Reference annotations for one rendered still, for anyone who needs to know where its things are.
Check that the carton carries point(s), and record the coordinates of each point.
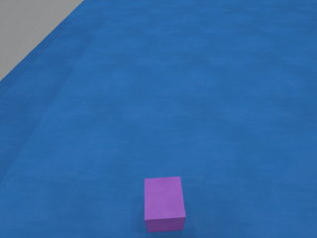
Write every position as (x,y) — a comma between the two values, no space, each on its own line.
(164,204)

